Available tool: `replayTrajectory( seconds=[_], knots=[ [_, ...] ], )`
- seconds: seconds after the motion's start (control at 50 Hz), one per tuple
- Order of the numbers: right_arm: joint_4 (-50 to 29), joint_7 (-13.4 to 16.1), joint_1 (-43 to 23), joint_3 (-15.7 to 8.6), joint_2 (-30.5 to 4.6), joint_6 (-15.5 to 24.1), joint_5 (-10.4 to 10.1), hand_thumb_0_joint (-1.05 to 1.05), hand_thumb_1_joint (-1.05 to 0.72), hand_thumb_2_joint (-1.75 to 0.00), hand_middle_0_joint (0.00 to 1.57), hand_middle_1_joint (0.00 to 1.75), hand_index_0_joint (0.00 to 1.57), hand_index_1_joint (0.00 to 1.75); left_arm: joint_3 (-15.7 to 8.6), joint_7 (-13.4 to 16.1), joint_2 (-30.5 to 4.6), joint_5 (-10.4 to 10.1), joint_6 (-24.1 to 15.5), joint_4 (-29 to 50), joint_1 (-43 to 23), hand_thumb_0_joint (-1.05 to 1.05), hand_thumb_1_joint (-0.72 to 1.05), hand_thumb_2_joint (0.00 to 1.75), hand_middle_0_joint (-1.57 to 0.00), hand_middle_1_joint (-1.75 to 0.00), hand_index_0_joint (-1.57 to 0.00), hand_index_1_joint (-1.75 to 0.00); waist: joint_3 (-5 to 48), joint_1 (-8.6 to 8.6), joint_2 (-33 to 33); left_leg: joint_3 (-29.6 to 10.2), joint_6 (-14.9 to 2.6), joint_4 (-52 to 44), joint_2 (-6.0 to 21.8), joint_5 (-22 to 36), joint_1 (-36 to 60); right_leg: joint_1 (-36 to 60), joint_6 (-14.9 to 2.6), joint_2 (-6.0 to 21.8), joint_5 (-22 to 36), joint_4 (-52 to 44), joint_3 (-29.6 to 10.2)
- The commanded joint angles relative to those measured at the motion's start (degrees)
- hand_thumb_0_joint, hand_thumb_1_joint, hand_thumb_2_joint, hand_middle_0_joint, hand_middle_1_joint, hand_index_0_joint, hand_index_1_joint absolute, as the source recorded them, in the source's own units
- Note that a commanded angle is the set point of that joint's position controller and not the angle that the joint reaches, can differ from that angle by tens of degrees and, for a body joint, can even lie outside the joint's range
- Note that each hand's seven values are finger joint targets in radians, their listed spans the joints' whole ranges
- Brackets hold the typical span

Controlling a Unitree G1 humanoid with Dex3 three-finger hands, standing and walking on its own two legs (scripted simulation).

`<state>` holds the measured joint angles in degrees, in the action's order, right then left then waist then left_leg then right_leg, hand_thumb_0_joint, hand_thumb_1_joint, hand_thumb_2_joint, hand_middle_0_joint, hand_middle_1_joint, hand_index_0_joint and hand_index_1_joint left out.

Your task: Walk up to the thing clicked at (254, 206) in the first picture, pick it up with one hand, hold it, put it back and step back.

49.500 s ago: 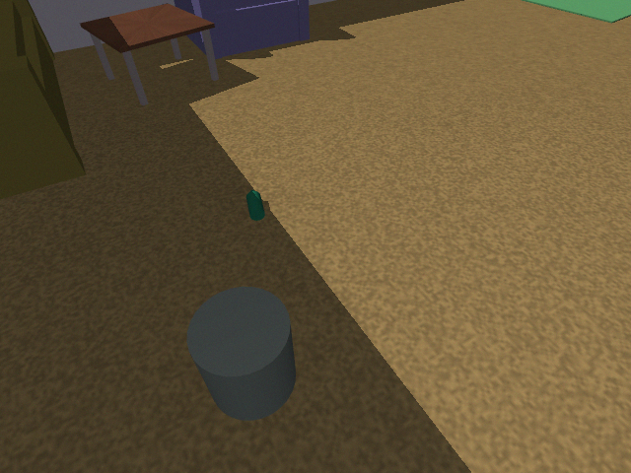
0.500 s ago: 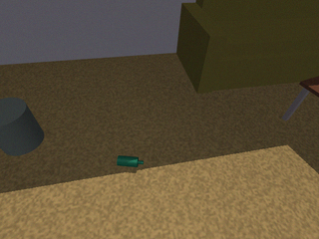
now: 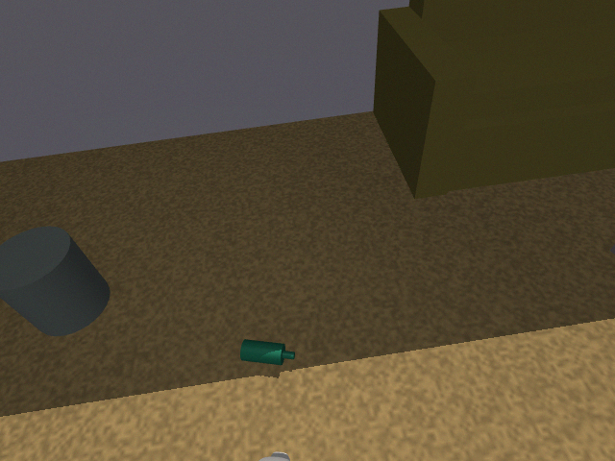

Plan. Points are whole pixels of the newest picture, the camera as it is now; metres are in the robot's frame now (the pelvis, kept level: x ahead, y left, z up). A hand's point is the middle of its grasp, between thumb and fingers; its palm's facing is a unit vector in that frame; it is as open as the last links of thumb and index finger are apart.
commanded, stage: walk up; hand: left
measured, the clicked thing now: (268, 352) +0.63 +0.25 -0.74
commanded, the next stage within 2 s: none
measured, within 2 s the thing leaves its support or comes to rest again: neither
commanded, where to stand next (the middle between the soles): +0.25 +0.04 m, yaw +0 degrees
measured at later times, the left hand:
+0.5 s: hand out of the picture +0.18 +0.33 -0.15, palm faces -0.02 -0.93 -0.36, open 7.4 cm
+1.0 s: hand (144, 425) +0.23 +0.31 -0.16, palm faces +0.02 -0.94 -0.34, open 7.4 cm
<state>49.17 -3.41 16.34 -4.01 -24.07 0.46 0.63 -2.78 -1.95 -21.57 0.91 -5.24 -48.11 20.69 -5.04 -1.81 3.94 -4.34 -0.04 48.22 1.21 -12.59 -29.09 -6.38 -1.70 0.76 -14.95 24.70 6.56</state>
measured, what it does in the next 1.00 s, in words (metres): walks ahead: left foot, then right foot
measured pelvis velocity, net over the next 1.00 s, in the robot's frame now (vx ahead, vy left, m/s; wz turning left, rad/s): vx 0.15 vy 0.06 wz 0.02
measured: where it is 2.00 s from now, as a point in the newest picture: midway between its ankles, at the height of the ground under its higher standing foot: outside the picture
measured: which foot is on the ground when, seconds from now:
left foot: up 0.00-0.14, down 0.16-0.64, up 0.66-0.90, down 0.92-1.00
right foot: down 0.00-0.20, up 0.22-0.60, down 0.62-1.00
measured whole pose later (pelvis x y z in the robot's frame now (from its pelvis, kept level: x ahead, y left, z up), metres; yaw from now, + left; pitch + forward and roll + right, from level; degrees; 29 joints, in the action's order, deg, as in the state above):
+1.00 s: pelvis +0.15 +0.06 -0.01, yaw +1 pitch -4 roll +1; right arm 57.5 -0.5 14.5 -2.0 -21.9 1.4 1.9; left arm -1.3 -1.2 -21.4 1.0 0.4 -53.8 11.4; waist -2.6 -0.9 -2.0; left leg 1.2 -0.3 32.5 -0.4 -16.3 -12.6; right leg -18.9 -0.3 3.1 -18.3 36.3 0.1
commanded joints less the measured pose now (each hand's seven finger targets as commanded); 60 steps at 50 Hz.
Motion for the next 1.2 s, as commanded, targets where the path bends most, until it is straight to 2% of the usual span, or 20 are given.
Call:
replayTrajectory(
  seconds=[0.0, 0.08, 0.14, 0.16, 0.18, 0.2, 0.3, 0.4, 0.52, 0.58, 0.6, 0.62, 0.66, 0.74, 0.9, 0.92, 0.96, 0.98, 1.06, 1.18],
  knots=[
    [-6.4, -0.4, -4.3, -2.5, -8.4, 2.3, 0.6, 0.00, -0.90, -0.90, 0.20, 0.30, 0.20, 0.30, -5.3, 1.3, -17.1, -0.2, -1.4, 4.7, 1.2, 0.00, 0.90, 0.90, -0.20, -0.30, -0.20, -0.30, -0.9, -1.37, -10.2, 0.9, -0.44, -8.6, 3.4, 2.1, -1.9, 1.3, -9.94, 16.9, 8.9, -8.8, -11.0],
    [-6.2, -1.0, -4.8, -2.9, -8.9, 2.7, 0.6, 0.00, -0.90, -0.90, 0.20, 0.30, 0.20, 0.30, -5.1, 1.4, -18.0, -0.2, -1.2, 5.3, -0.3, 0.00, 0.90, 0.90, -0.20, -0.30, -0.20, -0.30, -0.4, -0.18, -9.6, 4.7, -2.08, -12.9, 3.4, 0.5, 6.0, -2.7, -9.86, 17.3, 8.5, -5.7, -10.1],
    [-3.2, -0.4, 4.8, -3.8, -10.7, 3.8, 1.0, 0.00, -0.90, -0.90, 0.20, 0.30, 0.20, 0.30, -3.7, 1.4, -15.9, -0.3, -0.5, 5.3, 0.4, 0.00, 0.90, 0.90, -0.20, -0.30, -0.20, -0.30, 5.1, 5.05, -1.5, 6.5, -4.40, -19.7, -0.6, 0.5, 23.9, -7.8, -6.16, 11.2, 18.0, 13.5, -4.4],
    [-2.2, 0.5, 10.7, -5.3, -14.7, 4.2, 1.8, 0.00, -0.90, -0.90, 0.20, 0.30, 0.20, 0.30, -2.3, 1.3, -12.2, -0.9, -0.3, 5.6, 3.5, 0.00, 0.90, 0.90, -0.20, -0.30, -0.20, -0.30, 9.3, 7.10, 9.8, -4.7, -7.30, -24.1, 5.9, -7.7, 32.8, -16.3, -3.47, 6.5, 12.2, 30.4, -1.3],
    [-4.0, 1.2, 10.8, -5.8, -18.3, 4.6, 1.5, 0.00, -0.90, -0.90, 0.20, 0.30, 0.20, 0.30, -1.8, 1.1, -8.4, -1.3, 0.0, 5.8, 6.1, 0.00, 0.90, 0.90, -0.20, -0.30, -0.20, -0.30, 9.8, 5.57, 17.1, -29.6, -12.17, -28.7, 19.1, -9.4, 40.3, -31.5, -0.31, -2.2, -15.5, 40.0, -2.2],
    [-4.1, 1.3, 10.3, -5.9, -18.3, 4.3, -0.6, 0.00, -0.90, -0.90, 0.20, 0.30, 0.20, 0.30, -3.4, 2.0, -15.2, -0.9, 0.9, 4.3, 3.7, 0.00, 0.90, 0.90, -0.20, -0.30, -0.20, -0.30, 9.7, 6.65, 7.9, -34.9, -16.87, -31.1, 22.6, -8.2, 37.3, -31.5, -1.36, 0.1, -18.0, 44.2, -6.7],
    [-5.9, 2.1, 2.3, -3.1, -12.1, 4.8, -1.2, 0.00, -0.90, -0.90, 0.20, 0.30, 0.20, 0.30, -2.7, 0.9, -13.3, -1.5, 1.9, 1.5, 4.9, 0.00, 0.90, 0.90, -0.20, -0.30, -0.20, -0.30, 1.0, 1.36, 2.8, -6.2, -9.83, -31.5, 12.4, 11.9, 17.7, -22.0, -0.65, 3.6, -4.7, 38.5, -10.9],
    [-7.1, 2.7, -0.4, -2.6, -11.6, 4.3, -0.2, 0.00, -0.90, -0.90, 0.20, 0.30, 0.20, 0.30, -2.2, 1.2, -11.6, -1.0, 2.5, 0.9, 3.1, 0.00, 0.90, 0.90, -0.20, -0.30, -0.20, -0.30, -1.2, 1.15, 5.3, 0.4, -12.50, -32.1, 11.2, 14.7, 14.0, -19.8, 2.32, 3.6, -1.0, 27.1, -8.4],
    [-6.2, 3.1, -1.3, -2.1, -11.5, 2.3, -0.2, 0.00, -0.90, -0.90, 0.20, 0.30, 0.20, 0.30, -2.0, 2.6, -10.3, -0.8, 2.2, -0.2, -1.6, 0.00, 0.90, 0.90, -0.20, -0.30, -0.20, -0.30, 3.1, 2.01, 4.5, 0.6, -12.00, -22.9, 11.9, 28.8, 13.8, -10.9, 1.52, 1.5, 3.0, 15.4, -4.6],
    [-5.9, 3.2, -3.9, -1.0, -9.0, 1.2, -1.5, 0.00, -0.90, -0.90, 0.20, 0.30, 0.20, 0.30, -2.1, 3.0, -11.1, -0.3, 1.6, -2.4, 0.5, 0.00, 0.90, 0.90, -0.20, -0.30, -0.20, -0.30, 6.8, -0.61, -1.9, 1.4, -7.67, -14.5, 8.7, 14.0, 12.5, -1.5, -0.16, 1.1, 10.3, 3.0, -6.1],
    [-5.5, 3.2, -2.5, -0.1, -6.5, 1.2, -1.7, 0.00, -0.90, -0.90, 0.20, 0.30, 0.20, 0.30, -2.6, 3.2, -13.6, 0.1, 1.1, -2.1, 0.3, 0.00, 0.90, 0.90, -0.20, -0.30, -0.20, -0.30, 9.2, -0.51, -8.6, 3.3, -5.17, -8.7, 6.2, 5.3, 11.9, 1.3, -1.59, 7.0, 15.5, -1.1, -13.2],
    [-5.8, 3.0, 0.8, 0.7, -4.5, 1.3, -1.5, 0.00, -0.90, -0.90, 0.20, 0.30, 0.20, 0.30, -3.2, 3.0, -16.6, 0.6, 0.4, -0.6, -0.1, 0.00, 0.90, 0.90, -0.20, -0.30, -0.20, -0.30, 11.8, 0.68, -17.4, 5.4, -3.07, -2.6, 0.8, -12.5, 7.9, 3.3, -5.67, 16.6, 13.2, -4.3, -28.3],
    [-3.1, 3.8, 0.4, -0.6, -9.2, 0.6, -0.4, 0.00, -0.90, -0.90, 0.20, 0.30, 0.20, 0.30, -3.4, 2.8, -18.6, 0.3, 1.1, -0.2, -4.4, 0.00, 0.90, 0.90, -0.20, -0.30, -0.20, -0.30, 7.2, -0.07, -15.8, 3.6, -2.39, 3.0, -0.3, -24.3, 4.1, -0.9, -14.45, 22.0, 4.1, -5.5, -35.5],
    [0.5, 3.1, -0.6, -0.6, -9.2, 0.2, -0.6, 0.00, -0.90, -0.90, 0.20, 0.30, 0.20, 0.30, -2.1, 2.9, -14.9, 0.2, 1.5, -0.3, -7.2, 0.00, 0.90, 0.90, -0.20, -0.30, -0.20, -0.30, 4.2, 0.84, -15.0, 2.4, -1.07, -0.4, 0.0, -15.8, 5.9, -5.2, -8.39, 13.6, -3.8, -8.1, -23.4],
    [6.1, 3.4, 2.2, -0.6, -8.3, 2.3, 0.9, 0.00, -0.90, -0.90, 0.20, 0.30, 0.20, 0.30, -1.8, 1.4, -12.9, 0.1, 4.1, -0.1, -12.6, 0.00, 0.90, 0.90, -0.20, -0.30, -0.20, -0.30, 4.6, 2.90, -11.9, 6.6, -0.91, -22.7, -1.8, -4.2, 22.2, -16.3, -5.17, 9.6, -17.3, -3.4, -14.9],
    [6.4, 3.7, 2.8, -1.1, -10.0, 2.6, 1.4, 0.00, -0.90, -0.90, 0.20, 0.30, 0.20, 0.30, -1.2, 1.3, -11.1, -0.3, 4.5, -0.2, -12.3, 0.00, 0.90, 0.90, -0.20, -0.30, -0.20, -0.30, 4.0, 3.25, -6.4, 1.2, -1.84, -26.1, 1.1, -6.6, 23.3, -19.7, -2.94, 7.4, -18.7, 0.7, -12.6],
    [4.6, 3.9, -3.0, -1.9, -15.6, 3.1, 1.4, 0.00, -0.90, -0.90, 0.20, 0.30, 0.20, 0.30, -1.3, 1.3, -10.7, -0.7, 5.1, -1.9, -12.7, 0.00, 0.90, 0.90, -0.20, -0.30, -0.20, -0.30, -1.3, 2.50, 5.3, -23.4, -9.19, -40.6, 17.8, -35.0, 11.7, -21.6, 0.81, -0.3, -13.6, 17.1, -6.5],
    [3.9, 3.9, -6.3, -2.0, -16.4, 3.1, 1.1, 0.00, -0.90, -0.90, 0.20, 0.30, 0.20, 0.30, -2.3, 1.4, -13.1, -0.2, 5.2, -3.0, -11.9, 0.00, 0.90, 0.90, -0.20, -0.30, -0.20, -0.30, -5.7, 1.62, 4.2, -23.5, -12.04, -41.8, 19.8, -35.7, 4.6, -17.9, 0.79, 2.2, -11.9, 21.5, -9.5],
    [4.4, 3.7, -5.9, -0.4, -11.6, 4.4, 1.4, 0.00, -0.90, -0.90, 0.20, 0.30, 0.20, 0.30, -1.7, 0.9, -11.0, -0.7, 4.1, -5.2, -11.0, 0.00, 0.90, 0.90, -0.20, -0.30, -0.20, -0.30, -1.4, 1.18, 6.3, -8.4, -7.58, -32.4, 10.9, -2.0, 16.6, -16.1, 0.24, 1.9, -7.6, 12.4, -8.1],
    [3.5, 3.6, -6.3, 0.0, -10.3, 2.6, -0.7, 0.00, -0.90, -0.90, 0.20, 0.30, 0.20, 0.30, -1.5, 1.9, -12.4, 0.1, 2.8, -7.7, -9.1, 0.00, 0.90, 0.90, -0.20, -0.30, -0.20, -0.30, 7.9, 0.52, 1.7, 0.5, -4.01, -20.1, 6.0, 11.6, 15.7, 3.1, -1.08, 2.8, 12.6, -1.0, -9.0]
  ],
)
